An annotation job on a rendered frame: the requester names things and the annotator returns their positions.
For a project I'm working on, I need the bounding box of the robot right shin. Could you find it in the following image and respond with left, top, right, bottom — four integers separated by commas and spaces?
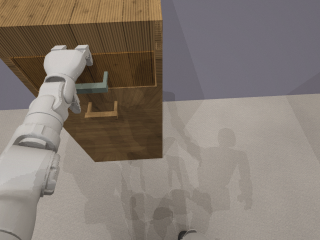
184, 229, 197, 237

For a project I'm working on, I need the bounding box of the drawer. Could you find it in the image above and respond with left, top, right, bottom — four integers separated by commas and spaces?
10, 50, 155, 91

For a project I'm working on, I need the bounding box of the handle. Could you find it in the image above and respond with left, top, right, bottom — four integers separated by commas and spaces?
84, 111, 118, 121
74, 71, 109, 94

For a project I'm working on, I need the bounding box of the robot left upper arm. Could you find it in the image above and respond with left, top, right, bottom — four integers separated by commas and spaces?
0, 145, 61, 240

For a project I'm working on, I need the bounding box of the cabinet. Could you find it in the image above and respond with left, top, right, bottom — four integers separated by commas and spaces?
0, 0, 163, 162

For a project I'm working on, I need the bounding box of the robot left forearm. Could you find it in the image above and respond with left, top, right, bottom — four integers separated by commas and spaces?
0, 73, 76, 166

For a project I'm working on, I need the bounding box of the robot left hand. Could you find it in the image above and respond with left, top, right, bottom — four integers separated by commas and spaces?
43, 45, 93, 114

